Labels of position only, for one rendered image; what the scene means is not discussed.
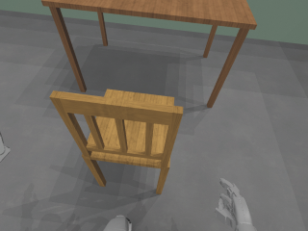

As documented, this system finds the robot left thigh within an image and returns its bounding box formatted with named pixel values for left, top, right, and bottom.
left=103, top=218, right=132, bottom=231

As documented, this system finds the right robot hand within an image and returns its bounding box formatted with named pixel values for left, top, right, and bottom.
left=216, top=178, right=253, bottom=230

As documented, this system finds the chair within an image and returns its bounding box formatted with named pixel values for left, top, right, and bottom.
left=49, top=89, right=184, bottom=194

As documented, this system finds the left robot hand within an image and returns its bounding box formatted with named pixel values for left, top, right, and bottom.
left=0, top=132, right=11, bottom=163

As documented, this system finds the table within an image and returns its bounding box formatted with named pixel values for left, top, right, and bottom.
left=41, top=0, right=257, bottom=108

